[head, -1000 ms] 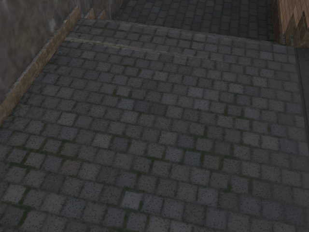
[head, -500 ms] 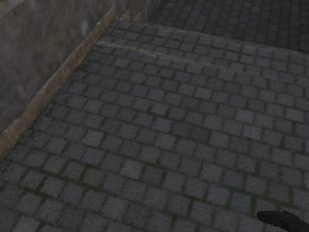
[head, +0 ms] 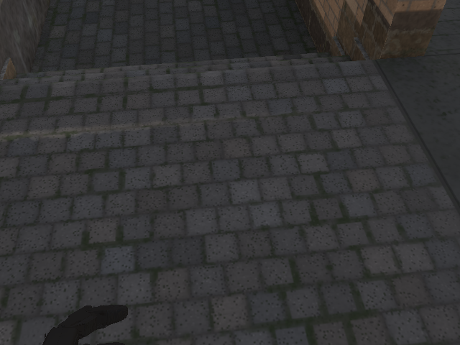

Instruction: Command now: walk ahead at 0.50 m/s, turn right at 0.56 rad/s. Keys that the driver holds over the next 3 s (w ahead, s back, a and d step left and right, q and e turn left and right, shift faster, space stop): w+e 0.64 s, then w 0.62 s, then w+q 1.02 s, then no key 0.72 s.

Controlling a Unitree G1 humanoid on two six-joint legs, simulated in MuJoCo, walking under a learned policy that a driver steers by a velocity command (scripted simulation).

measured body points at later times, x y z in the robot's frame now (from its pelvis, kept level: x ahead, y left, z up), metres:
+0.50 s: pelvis +0.28 -0.01 +0.01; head +0.30 -0.03 +0.46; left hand +0.39 +0.25 -0.10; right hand +0.45 -0.30 -0.06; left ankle +0.44 +0.07 -0.72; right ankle +0.15 -0.09 -0.72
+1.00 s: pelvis +0.49 -0.12 +0.01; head +0.52 -0.14 +0.46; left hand +0.82 -0.06 -0.05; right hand +0.33 -0.36 -0.12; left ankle +0.44 +0.07 -0.72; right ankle +0.54 -0.28 -0.72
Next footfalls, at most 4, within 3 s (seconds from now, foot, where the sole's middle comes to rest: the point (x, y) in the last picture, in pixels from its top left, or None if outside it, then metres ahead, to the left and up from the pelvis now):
0.06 right None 0.19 -0.09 -0.76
0.52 left None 0.47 0.06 -0.76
1.02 right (326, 309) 0.57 -0.30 -0.76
1.56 left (276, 210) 0.93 -0.20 -0.76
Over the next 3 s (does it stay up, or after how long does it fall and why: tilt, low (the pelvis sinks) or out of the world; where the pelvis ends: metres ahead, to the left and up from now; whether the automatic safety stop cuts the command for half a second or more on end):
stays up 1.27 -0.32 0.01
